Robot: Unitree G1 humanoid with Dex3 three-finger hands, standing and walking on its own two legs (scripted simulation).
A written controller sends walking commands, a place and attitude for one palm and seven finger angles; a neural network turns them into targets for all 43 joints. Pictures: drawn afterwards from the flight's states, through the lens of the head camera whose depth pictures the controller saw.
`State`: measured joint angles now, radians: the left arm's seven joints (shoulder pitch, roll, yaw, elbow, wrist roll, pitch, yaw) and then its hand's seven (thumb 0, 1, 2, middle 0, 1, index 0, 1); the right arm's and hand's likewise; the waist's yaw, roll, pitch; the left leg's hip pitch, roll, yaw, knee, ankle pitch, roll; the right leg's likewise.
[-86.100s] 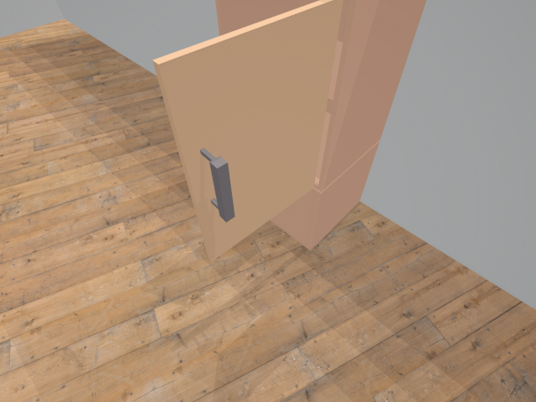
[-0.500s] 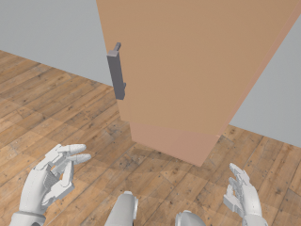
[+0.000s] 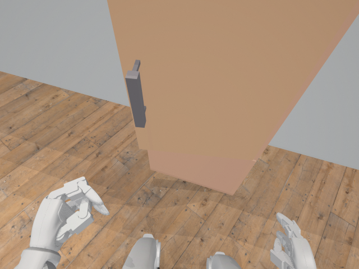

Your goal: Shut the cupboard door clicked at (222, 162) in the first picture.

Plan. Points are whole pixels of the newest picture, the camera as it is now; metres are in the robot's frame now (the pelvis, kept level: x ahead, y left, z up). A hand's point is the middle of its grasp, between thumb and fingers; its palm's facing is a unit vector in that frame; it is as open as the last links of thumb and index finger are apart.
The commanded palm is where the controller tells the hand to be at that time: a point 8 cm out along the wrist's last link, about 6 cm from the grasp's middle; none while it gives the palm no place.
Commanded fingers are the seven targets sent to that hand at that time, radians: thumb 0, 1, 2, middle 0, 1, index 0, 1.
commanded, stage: raise the hand and make a fist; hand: left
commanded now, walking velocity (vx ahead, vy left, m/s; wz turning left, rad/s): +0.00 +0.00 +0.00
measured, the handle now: (139, 95) +0.50 +0.15 +0.07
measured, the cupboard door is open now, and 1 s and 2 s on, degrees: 13 13 13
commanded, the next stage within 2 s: bring the fist close to the handle in 0.86 s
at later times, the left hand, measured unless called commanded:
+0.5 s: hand (86, 206) +0.22 +0.19 +0.07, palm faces -0.02 -1.00 -0.03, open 3.1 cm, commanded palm +0.20 +0.24 +0.08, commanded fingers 0.00 0.90 0.90 -1.30 -1.50 -1.30 -1.50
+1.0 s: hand (96, 206) +0.22 +0.17 +0.07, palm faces -0.02 -1.00 -0.03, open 3.1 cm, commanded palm +0.21 +0.22 +0.08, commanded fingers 0.00 0.90 0.90 -1.30 -1.50 -1.30 -1.50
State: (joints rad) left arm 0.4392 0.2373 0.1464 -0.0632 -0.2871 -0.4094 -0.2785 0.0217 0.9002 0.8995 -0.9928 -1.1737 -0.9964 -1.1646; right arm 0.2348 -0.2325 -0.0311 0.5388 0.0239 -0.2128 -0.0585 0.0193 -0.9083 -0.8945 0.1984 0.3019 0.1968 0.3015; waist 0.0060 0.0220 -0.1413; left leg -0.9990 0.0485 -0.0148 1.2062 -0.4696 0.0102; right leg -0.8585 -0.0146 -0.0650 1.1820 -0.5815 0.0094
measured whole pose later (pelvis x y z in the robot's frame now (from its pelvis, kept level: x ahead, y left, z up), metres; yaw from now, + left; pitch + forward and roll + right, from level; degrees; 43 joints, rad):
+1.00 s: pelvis +0.00 -0.02 +0.01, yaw +0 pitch +13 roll -2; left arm 0.38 0.25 0.15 -0.02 -0.31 -0.36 -0.30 0.02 0.90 0.90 -1.30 -1.50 -1.30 -1.50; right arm 0.25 -0.23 0.01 0.50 0.03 -0.17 -0.05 0.02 -0.91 -0.89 0.20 0.30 0.20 0.30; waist 0.01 0.04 -0.15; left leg -0.93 0.06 -0.03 1.16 -0.46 -0.01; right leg -0.79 0.00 -0.08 1.14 -0.58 -0.01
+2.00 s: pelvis +0.01 -0.02 +0.02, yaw -1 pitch +16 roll -1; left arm -0.40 0.20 0.13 0.65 -0.16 -0.39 -0.10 0.02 0.90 0.90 -1.30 -1.50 -1.30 -1.50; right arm 0.27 -0.24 0.00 0.62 0.01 -0.06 -0.01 0.01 -0.91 -0.89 0.20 0.30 0.20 0.30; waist -0.05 0.03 -0.14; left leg -0.94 0.06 0.00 1.09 -0.43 -0.02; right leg -0.84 0.00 -0.04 1.11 -0.55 -0.01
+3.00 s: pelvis +0.00 -0.01 +0.00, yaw -1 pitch +19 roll -2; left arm -0.76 0.31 0.19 1.04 -0.17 -0.44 -0.26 0.02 0.90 0.90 -1.33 -1.50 -1.33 -1.50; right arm 0.31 -0.26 -0.01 0.67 0.02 -0.03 -0.01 0.01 -0.91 -0.89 0.20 0.30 0.20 0.30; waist -0.08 0.03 -0.14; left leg -1.07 0.06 -0.01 1.16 -0.42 -0.01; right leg -0.95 0.00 -0.06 1.17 -0.55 -0.01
